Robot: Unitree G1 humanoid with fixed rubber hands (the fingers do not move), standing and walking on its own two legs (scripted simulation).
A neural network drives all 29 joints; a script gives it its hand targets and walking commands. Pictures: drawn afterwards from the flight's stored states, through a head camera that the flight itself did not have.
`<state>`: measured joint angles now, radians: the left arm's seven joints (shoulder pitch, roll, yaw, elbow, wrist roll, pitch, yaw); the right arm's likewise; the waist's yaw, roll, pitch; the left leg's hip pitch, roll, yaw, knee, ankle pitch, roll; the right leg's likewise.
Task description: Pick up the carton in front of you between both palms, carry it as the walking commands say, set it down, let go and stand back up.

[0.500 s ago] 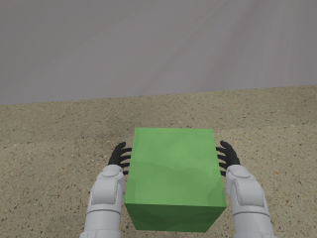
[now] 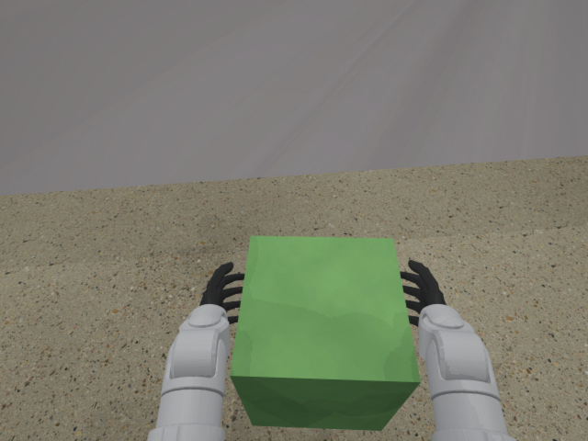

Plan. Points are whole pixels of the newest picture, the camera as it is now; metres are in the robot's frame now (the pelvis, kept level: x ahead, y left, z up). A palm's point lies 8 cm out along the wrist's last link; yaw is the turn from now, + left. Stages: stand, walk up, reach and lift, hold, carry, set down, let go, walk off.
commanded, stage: carry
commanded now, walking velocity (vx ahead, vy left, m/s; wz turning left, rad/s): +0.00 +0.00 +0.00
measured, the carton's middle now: (318, 337) +0.29 +0.00 -0.04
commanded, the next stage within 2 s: hold in 0.22 s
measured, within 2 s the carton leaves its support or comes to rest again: neither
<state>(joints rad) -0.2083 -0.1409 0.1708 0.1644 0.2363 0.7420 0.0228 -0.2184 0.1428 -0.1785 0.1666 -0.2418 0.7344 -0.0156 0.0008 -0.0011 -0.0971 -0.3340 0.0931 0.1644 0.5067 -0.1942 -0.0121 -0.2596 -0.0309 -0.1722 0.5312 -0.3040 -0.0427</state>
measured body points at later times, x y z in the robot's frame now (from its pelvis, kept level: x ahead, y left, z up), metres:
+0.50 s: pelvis -0.01 +0.02 +0.01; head -0.05 +0.02 +0.46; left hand +0.30 +0.12 +0.04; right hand +0.26 -0.18 +0.04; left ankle +0.05 +0.15 -0.73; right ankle -0.01 -0.09 -0.73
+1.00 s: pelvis -0.01 +0.06 +0.00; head -0.04 +0.07 +0.45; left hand +0.33 +0.14 +0.03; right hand +0.28 -0.16 +0.04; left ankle +0.05 +0.15 -0.73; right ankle -0.01 -0.08 -0.73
